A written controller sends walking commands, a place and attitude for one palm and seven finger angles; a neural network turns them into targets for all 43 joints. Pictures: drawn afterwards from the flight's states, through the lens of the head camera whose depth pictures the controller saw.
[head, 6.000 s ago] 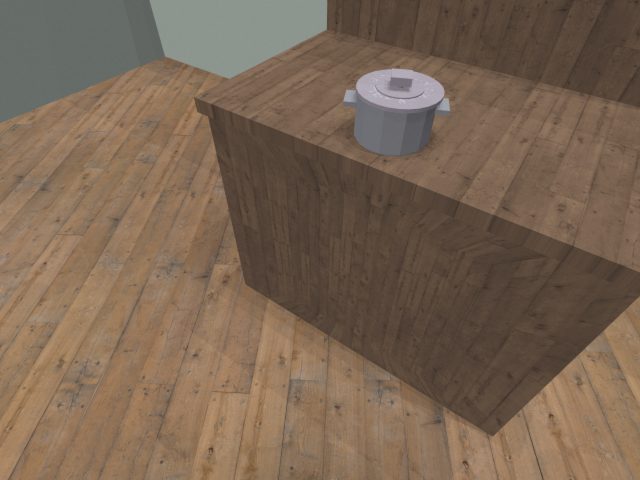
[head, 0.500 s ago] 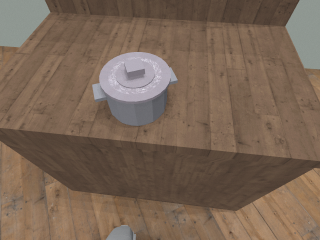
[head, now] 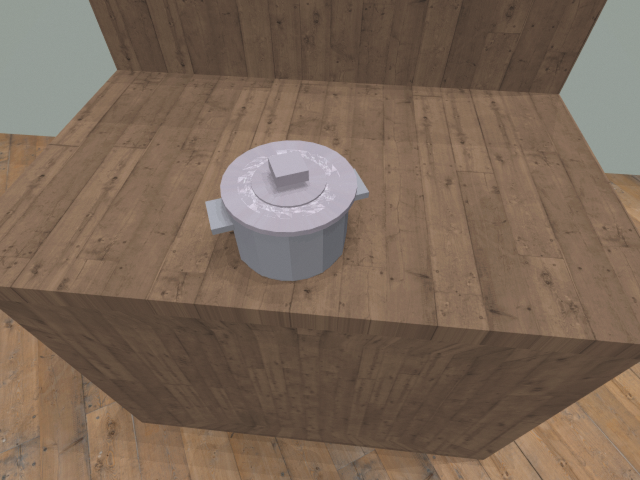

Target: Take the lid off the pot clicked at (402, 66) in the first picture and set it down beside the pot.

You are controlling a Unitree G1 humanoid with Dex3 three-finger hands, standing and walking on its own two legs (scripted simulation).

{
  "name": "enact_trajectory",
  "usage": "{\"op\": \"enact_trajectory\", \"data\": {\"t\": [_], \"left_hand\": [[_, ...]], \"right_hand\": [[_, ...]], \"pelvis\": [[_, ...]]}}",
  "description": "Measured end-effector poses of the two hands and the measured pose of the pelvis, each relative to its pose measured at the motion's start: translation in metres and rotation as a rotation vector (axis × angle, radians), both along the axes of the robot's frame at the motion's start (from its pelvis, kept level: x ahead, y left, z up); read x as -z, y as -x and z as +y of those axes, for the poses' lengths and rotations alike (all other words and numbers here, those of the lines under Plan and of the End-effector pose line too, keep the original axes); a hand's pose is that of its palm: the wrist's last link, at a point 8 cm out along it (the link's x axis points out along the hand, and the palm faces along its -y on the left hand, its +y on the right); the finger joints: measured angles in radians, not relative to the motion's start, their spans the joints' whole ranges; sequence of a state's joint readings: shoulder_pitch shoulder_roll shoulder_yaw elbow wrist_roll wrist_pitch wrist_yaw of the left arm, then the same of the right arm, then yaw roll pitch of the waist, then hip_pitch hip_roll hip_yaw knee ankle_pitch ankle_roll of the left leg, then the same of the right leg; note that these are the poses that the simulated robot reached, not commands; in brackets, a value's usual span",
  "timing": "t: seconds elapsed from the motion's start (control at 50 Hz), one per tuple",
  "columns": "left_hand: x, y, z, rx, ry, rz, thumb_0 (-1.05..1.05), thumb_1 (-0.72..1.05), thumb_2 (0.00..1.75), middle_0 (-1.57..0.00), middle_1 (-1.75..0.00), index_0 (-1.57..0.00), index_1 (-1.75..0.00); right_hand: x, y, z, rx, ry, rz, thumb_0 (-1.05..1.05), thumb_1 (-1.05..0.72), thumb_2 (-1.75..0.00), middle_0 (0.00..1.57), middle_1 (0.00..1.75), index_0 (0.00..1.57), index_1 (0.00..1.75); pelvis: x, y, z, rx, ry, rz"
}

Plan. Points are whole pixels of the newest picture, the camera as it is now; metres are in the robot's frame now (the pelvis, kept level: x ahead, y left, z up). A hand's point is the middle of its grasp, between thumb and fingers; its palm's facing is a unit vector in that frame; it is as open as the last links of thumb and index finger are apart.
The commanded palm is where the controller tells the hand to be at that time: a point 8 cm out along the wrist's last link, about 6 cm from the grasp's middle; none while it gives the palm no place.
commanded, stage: come to a stop and stand still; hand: left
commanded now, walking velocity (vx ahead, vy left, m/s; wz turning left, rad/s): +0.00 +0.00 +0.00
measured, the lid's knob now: (288, 168) +0.44 +0.06 +0.16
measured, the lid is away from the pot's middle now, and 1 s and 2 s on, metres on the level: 0.00 0.00 0.00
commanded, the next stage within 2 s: look again from close up in 0.80 s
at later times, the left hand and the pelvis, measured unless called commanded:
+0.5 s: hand out of the picture -0.02 +0.25 -0.16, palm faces +0.02 -0.97 -0.23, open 7.4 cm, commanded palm none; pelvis -0.04 +0.06 +0.01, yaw -1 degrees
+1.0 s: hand out of the picture -0.09 +0.23 -0.17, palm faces +0.01 -0.98 -0.17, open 7.4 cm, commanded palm none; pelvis -0.06 +0.07 +0.01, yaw -1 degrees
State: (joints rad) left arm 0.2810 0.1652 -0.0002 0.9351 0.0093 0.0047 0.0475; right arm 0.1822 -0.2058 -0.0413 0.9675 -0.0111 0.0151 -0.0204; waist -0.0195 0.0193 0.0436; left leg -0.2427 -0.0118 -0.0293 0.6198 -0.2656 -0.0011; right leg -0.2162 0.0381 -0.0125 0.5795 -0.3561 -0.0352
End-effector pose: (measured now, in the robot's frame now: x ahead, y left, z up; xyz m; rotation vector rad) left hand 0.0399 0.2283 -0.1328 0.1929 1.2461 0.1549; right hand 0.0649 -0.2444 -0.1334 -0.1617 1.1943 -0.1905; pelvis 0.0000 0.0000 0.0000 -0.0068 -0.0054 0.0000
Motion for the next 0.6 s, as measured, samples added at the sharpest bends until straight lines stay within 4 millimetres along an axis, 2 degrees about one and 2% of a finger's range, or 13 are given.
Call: {"op": "enact_trajectory", "data": {"t": [0.12, 0.24, 0.38, 0.5, 0.6], "left_hand": [[0.002, -0.01, 0.007, -0.024, 0.037, -0.072, 0.0, 0.92, 0.9, -0.2, -0.3, -0.2, -0.3], [-0.004, -0.001, 0.025, -0.007, 0.031, -0.089, 0.0, 0.92, 0.9, -0.2, -0.3, -0.2, -0.3], [-0.004, 0.033, 0.051, -0.003, 0.009, -0.033, 0.0, 0.91, 0.9, -0.2, -0.3, -0.2, -0.3], [-0.001, 0.07, 0.067, -0.02, 0.001, 0.044, 0.0, 0.91, 0.9, -0.2, -0.3, -0.2, -0.29], [0.001, 0.098, 0.073, -0.032, 0.007, 0.107, 0.0, 0.91, 0.9, -0.2, -0.3, -0.19, -0.29]], "right_hand": [[-0.01, -0.001, 0.016, -0.024, 0.025, -0.03, 0.01, -0.91, -0.9, 0.2, 0.3, 0.19, 0.3], [-0.013, 0.005, 0.04, -0.041, 0.0, -0.057, 0.01, -0.9, -0.9, 0.2, 0.3, 0.2, 0.3], [-0.008, 0.028, 0.065, -0.049, -0.031, -0.036, 0.01, -0.9, -0.9, 0.2, 0.3, 0.2, 0.3], [-0.006, 0.054, 0.071, -0.041, -0.02, 0.013, 0.0, -0.92, -0.9, 0.2, 0.3, 0.2, 0.3], [-0.005, 0.074, 0.076, -0.032, -0.018, 0.06, 0.01, -0.91, -0.9, 0.2, 0.3, 0.2, 0.3]], "pelvis": [[-0.002, 0.003, 0.013, 0.001, 0.014, -0.027], [-0.006, 0.017, 0.029, 0.007, 0.018, -0.03], [-0.006, 0.032, 0.046, 0.012, 0.014, -0.027], [-0.007, 0.041, 0.059, 0.011, 0.011, -0.026], [-0.007, 0.046, 0.065, 0.011, 0.008, -0.026]]}}
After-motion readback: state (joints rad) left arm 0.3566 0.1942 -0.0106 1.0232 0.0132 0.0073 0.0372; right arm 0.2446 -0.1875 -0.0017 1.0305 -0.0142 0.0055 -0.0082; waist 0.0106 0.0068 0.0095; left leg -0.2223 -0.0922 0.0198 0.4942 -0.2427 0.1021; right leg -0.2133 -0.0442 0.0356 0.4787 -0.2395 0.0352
